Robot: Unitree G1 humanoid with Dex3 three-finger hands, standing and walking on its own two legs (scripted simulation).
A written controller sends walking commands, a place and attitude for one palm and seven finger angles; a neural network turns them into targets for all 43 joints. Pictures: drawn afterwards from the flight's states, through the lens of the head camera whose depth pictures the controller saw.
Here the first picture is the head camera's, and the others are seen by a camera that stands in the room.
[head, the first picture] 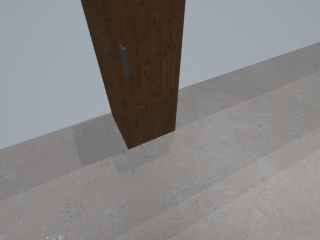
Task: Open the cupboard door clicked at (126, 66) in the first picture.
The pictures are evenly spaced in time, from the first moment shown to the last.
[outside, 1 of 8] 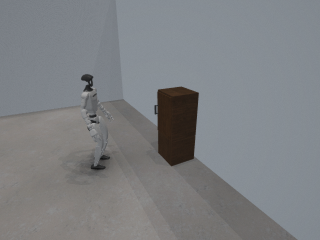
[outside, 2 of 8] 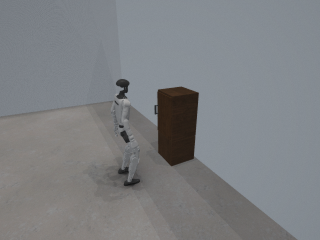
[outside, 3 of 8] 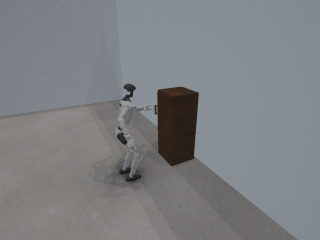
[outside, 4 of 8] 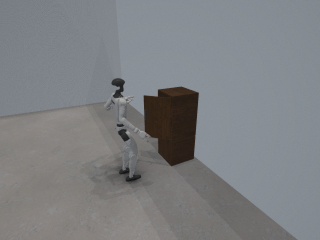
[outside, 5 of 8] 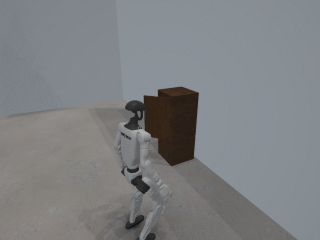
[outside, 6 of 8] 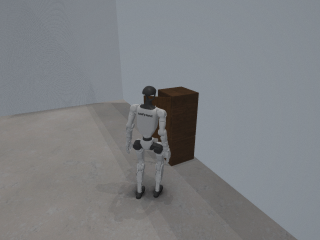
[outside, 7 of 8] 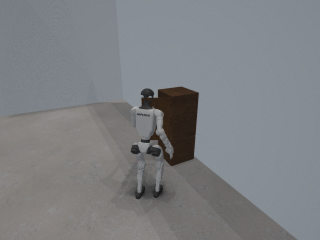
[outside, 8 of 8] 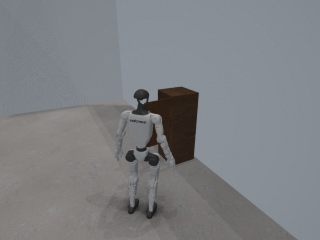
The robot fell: no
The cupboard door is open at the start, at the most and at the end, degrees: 0 95 95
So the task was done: yes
